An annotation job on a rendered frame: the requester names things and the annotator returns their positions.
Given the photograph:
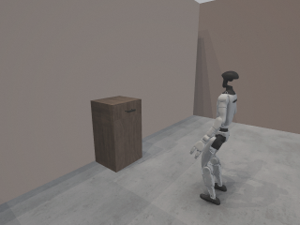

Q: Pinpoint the handle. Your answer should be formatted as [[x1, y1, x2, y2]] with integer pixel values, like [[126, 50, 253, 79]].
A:
[[125, 109, 136, 113]]

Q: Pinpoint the robot head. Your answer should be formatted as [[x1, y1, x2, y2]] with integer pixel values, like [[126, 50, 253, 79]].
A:
[[221, 70, 239, 96]]

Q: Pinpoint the drawer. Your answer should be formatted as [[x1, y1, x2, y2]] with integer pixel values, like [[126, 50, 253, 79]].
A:
[[114, 100, 141, 121]]

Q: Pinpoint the right robot thigh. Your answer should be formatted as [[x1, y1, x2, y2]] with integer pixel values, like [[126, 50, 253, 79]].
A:
[[210, 149, 220, 165]]

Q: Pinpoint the cabinet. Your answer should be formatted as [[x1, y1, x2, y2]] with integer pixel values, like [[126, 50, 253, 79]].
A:
[[90, 96, 143, 173]]

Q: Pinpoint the left robot forearm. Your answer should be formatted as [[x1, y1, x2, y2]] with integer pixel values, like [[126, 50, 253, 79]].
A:
[[202, 117, 223, 144]]

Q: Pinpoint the left robot hand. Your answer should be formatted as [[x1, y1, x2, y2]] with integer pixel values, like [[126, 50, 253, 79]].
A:
[[190, 140, 206, 158]]

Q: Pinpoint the left robot upper arm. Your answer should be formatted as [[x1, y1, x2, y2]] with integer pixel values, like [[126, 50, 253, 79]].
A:
[[217, 95, 229, 125]]

